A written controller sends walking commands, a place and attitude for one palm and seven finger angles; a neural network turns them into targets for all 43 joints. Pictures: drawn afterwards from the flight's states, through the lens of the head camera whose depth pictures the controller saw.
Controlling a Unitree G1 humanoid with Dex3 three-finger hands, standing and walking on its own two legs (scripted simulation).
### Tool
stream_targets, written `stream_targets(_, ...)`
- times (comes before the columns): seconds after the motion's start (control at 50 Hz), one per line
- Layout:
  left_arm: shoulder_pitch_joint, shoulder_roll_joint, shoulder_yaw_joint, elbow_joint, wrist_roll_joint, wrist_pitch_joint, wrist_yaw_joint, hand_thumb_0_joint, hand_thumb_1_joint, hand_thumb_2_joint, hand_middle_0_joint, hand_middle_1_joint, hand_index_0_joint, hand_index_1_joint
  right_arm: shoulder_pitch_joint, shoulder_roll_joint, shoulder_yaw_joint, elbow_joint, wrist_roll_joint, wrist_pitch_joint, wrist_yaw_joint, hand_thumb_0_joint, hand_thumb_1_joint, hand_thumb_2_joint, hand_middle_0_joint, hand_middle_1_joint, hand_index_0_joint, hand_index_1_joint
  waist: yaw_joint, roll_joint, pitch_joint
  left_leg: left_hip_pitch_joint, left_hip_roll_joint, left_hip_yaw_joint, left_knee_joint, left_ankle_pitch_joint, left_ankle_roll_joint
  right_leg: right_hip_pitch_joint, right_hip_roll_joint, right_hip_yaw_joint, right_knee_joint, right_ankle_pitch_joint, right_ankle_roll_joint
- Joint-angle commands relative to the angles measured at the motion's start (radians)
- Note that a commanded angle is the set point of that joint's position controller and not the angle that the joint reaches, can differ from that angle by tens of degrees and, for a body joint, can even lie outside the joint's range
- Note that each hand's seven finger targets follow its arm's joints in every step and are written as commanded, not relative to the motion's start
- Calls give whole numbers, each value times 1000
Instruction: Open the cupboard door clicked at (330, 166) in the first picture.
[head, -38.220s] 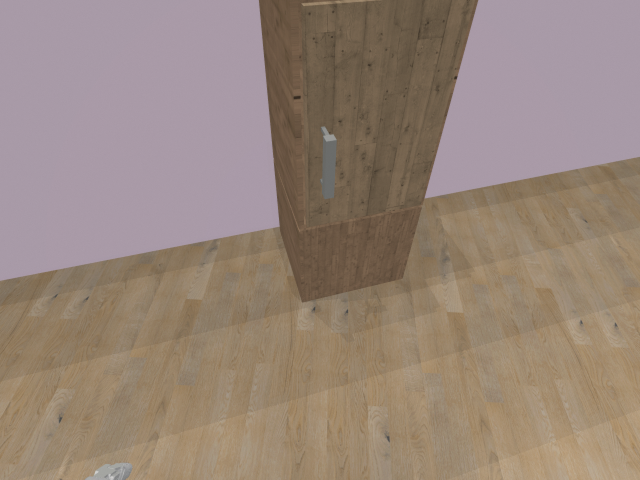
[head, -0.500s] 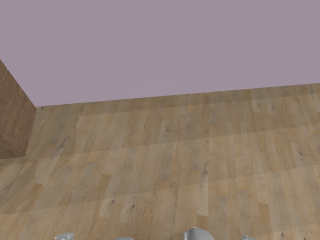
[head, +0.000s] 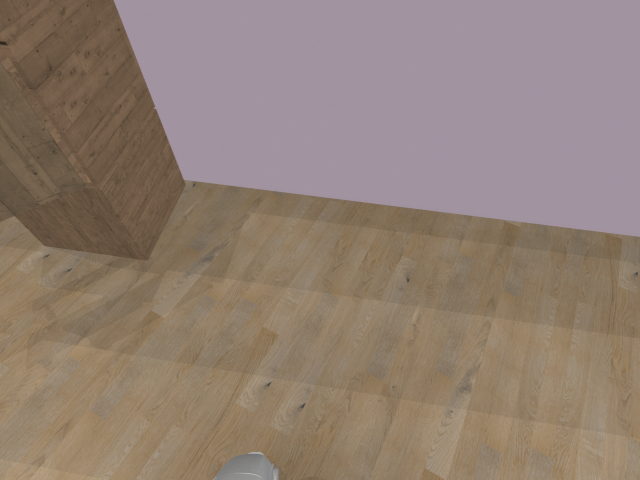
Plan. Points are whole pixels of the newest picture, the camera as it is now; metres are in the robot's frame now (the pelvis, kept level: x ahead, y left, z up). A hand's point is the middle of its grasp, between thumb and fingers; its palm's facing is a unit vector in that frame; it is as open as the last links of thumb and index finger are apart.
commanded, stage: turn to face it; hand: left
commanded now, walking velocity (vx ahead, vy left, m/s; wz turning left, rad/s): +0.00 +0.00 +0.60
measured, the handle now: out of the picture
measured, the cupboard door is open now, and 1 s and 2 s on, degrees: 45 45 45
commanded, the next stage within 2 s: take the last steps up to it in 0.98 s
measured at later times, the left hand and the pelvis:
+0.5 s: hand out of the picture +0.07 +0.21 -0.15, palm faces +0.28 -0.91 -0.32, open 7.4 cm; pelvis +0.02 -0.03 -0.01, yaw +17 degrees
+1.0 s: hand out of the picture -0.07 +0.17 -0.19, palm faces +0.58 -0.78 -0.24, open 7.4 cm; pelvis +0.02 -0.02 -0.01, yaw +33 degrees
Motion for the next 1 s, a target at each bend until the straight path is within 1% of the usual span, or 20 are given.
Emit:
stream_targets(0.0, 48, 238, 73, -46, -5, -17, 7, 0, 900, 900, -200, -300, -200, -300, -24, -54, -8, -94, -2, -46, -1, 0, -900, -900, 200, 300, 200, 300, 16, -149, -165, 86, -34, 58, -258, 104, 27, 117, -228, 109, 11, 644, -71)
stream_targets(0.02, 33, 234, 74, -47, -13, -15, 4, 0, 900, 900, -200, -300, -200, -300, 37, -80, -16, -79, -6, -52, -2, 0, -900, -900, 200, 300, 200, 300, -26, -101, -195, 219, -36, 46, -375, 230, 39, 45, -207, 72, 123, 596, -32)
stream_targets(0.04, 23, 199, 67, -68, -20, -10, -2, 0, 900, 900, -200, -300, -200, -300, 119, -168, -37, -63, -12, -59, -7, 0, -900, -900, 200, 300, 200, 300, -73, 100, -253, 408, 105, -141, -424, 446, 105, -146, -132, 27, 313, 324, 29)
stream_targets(0.06, -46, 123, 41, -115, -25, -6, -7, 0, 900, 900, -200, -300, -200, -300, 194, -266, -64, -56, -16, -59, -15, 0, -900, -900, 200, 300, 200, 300, -116, 373, -248, 482, 366, -503, -461, 840, 256, -416, 8, 61, 542, -324, 92)
stream_targets(0.1, -109, 152, 46, -140, -14, 13, 3, 0, 900, 900, -200, -300, -200, -300, 185, -256, -52, -50, -17, -54, -33, 0, -900, -900, 200, 300, 200, 300, -95, 192, -211, 359, 369, -443, -480, 658, 316, -433, -3, 217, 639, -278, 67)
stream_targets(0.16, -75, 155, 53, -80, -9, 22, -9, 0, 900, 900, -200, -300, -200, -300, 23, -185, -26, -95, -18, -60, -47, 0, -900, -900, 200, 300, 200, 300, -22, 263, -132, 199, 220, -324, -516, 461, 226, -387, 12, 248, 625, -103, 75)
stream_targets(0.34, -61, 128, 42, -94, -19, 15, -8, 0, 900, 900, -200, -300, -200, -300, 25, -194, -38, -105, -22, -52, -37, 0, -900, -900, 200, 300, 200, 300, -12, 201, -153, 142, 161, -379, -483, 387, 216, -190, 110, 199, 231, -84, 74)
stream_targets(0.4, 40, 147, 51, -75, -22, -2, -3, 0, 900, 900, -200, -300, -200, -300, -17, -176, -42, -123, -11, -47, -36, 0, -900, -900, 200, 300, 200, 300, 42, 176, -185, 19, 103, -376, -378, 369, 168, 52, 121, 194, -48, 81, 64)
stream_targets(0.42, 87, 212, 64, -69, -12, -14, 5, 0, 900, 900, -200, -300, -200, -300, -10, -125, -36, -131, 0, -48, -31, 0, -900, -900, 200, 300, 200, 300, 67, 11, -212, -117, 17, -306, -232, 208, 107, 207, -28, 342, -215, 65, 32)
stream_targets(0.44, 91, 306, 81, -73, 2, -19, 12, 0, 900, 900, -200, -300, -200, -300, -16, -63, -28, -154, 3, -50, -27, 0, -900, -900, 200, 300, 200, 300, 76, -300, -196, -250, -129, -98, 35, -129, 19, 220, -316, 633, -291, 142, -88)
stream_targets(0.46, 69, 303, 73, -82, -4, -15, 17, 0, 900, 900, -200, -300, -200, -300, -29, -121, -40, -154, -6, -45, -23, 0, -900, -900, 200, 300, 200, 300, 67, -225, -182, -205, -69, -137, 249, -185, 26, 84, -395, 632, -282, 237, -161)
stream_targets(0.5, -55, 209, 49, -101, -10, -18, 18, 0, 900, 900, -200, -300, -200, -300, 7, -104, -45, -99, -13, -26, -14, 0, -900, -900, 200, 300, 200, 300, -4, -175, -104, -208, -26, -140, 409, -39, 19, -1, -255, 449, -255, 235, -137)
stream_targets(0.56, -64, 173, 39, -103, -11, -21, 15, 0, 900, 900, -200, -300, -200, -300, 19, -71, -30, -81, -8, -21, 1, 0, -900, -900, 200, 300, 200, 300, -19, -192, -99, -196, -9, -77, 361, 46, -4, 46, -172, 228, -198, 462, -92)
stream_targets(0.74, 81, 227, 65, -32, 1, -22, 12, 0, 900, 900, -200, -300, -200, -300, -70, -28, 1, -90, 0, -39, -3, 0, -900, -900, 200, 300, 200, 300, 50, -173, -133, -15, -31, 42, -113, -1, 17, 152, -227, 164, -84, 697, -112)
stream_targets(0.8, 46, 222, 66, -22, -12, -18, 6, 0, 900, 900, -200, -300, -200, -300, 30, -59, -3, -58, -4, -53, -10, 0, -900, -900, 200, 300, 200, 300, -15, -126, -168, 211, -36, 42, -372, 215, 43, 44, -193, 99, 58, 601, -42)
stream_targets(0.82, 41, 191, 59, -36, -21, -14, 2, 0, 900, 900, -200, -300, -200, -300, 92, -127, -19, -43, -11, -63, -14, 0, -900, -900, 200, 300, 200, 300, -51, 40, -224, 388, 67, -74, -429, 429, 86, -98, -138, 53, 213, 414, 12)
stream_targets(0.84, 10, 113, 37, -70, -28, -9, -5, 0, 900, 900, -200, -300, -200, -300, 161, -231, -46, -36, -18, -68, -23, 0, -900, -900, 200, 300, 200, 300, -88, 337, -243, 492, 345, -446, -464, 824, 241, -362, 8, 47, 433, -249, 81)
stream_targets(0.86, -56, 122, 26, -88, -20, 7, 6, 0, 900, 900, -200, -300, -200, -300, 200, -243, -42, -20, -12, -56, -34, 0, -900, -900, 200, 300, 200, 300, -97, 250, -229, 415, 399, -437, -455, 906, 311, -354, 7, 186, 520, -336, 63)
stream_targets(0.92, -45, 134, 39, -38, -13, 20, 3, 0, 900, 900, -200, -300, -200, -300, 67, -164, -14, -50, -18, -64, -59, 0, -900, -900, 200, 300, 200, 300, -39, 304, -171, 292, 277, -308, -486, 720, 269, -356, 10, 238, 590, -191, 63)
stream_targets(0.98, 2, 120, 38, -3, -14, 25, -9, 0, 900, 900, -200, -300, -200, -300, 32, -142, 1, -61, -16, -70, -61, 0, -900, -900, 200, 300, 200, 300, -3, 182, -147, 238, 222, -233, -505, 633, 236, -308, 39, 220, 561, -104, 65)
